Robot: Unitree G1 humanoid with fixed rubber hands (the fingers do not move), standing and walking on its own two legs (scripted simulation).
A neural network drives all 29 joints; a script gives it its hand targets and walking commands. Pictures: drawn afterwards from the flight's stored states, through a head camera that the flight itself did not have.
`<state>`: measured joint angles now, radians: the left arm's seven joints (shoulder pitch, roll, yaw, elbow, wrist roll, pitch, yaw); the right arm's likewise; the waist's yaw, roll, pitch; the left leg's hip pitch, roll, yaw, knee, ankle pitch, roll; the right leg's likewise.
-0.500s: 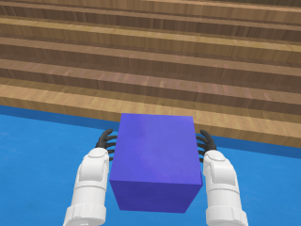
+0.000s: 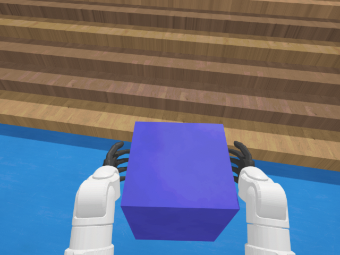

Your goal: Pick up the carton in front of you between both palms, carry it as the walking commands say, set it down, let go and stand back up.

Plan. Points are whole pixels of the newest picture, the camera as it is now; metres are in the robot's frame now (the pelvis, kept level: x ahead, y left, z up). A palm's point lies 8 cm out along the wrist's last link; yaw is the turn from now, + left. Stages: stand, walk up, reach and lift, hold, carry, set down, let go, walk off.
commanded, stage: carry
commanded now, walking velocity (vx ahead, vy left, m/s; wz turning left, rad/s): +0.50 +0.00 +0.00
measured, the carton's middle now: (176, 184) +0.30 -0.01 +0.01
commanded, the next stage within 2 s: none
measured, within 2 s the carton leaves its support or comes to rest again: neither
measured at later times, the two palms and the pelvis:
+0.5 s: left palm (148, 104) +0.55 +0.09 +0.07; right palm (241, 106) +0.55 -0.21 +0.07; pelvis +0.28 -0.06 -0.01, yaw +0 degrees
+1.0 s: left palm (155, 38) +0.95 +0.09 +0.12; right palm (223, 41) +0.92 -0.20 +0.13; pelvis +0.60 -0.02 -0.01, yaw -3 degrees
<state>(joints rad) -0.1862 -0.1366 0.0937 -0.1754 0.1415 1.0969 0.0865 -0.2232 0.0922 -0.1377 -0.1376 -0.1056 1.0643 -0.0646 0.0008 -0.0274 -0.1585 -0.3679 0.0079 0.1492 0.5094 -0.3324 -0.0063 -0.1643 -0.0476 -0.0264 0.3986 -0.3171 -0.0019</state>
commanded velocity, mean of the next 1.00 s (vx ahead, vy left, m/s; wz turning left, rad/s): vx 0.50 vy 0.00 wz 0.00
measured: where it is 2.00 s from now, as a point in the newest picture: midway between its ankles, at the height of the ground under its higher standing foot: (178, 120)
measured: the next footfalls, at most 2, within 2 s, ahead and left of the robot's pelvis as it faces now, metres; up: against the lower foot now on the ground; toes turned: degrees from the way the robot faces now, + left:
left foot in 0.02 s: +0.08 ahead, +0.11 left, +0.00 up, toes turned +9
right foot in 0.36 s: +0.35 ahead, -0.14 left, +0.00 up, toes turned -15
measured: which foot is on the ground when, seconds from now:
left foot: up 0.00-0.00, down 0.02-0.38, up 0.40-0.82, down 0.84-1.00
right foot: down 0.00-0.04, up 0.06-0.34, down 0.36-0.86, up 0.88-1.00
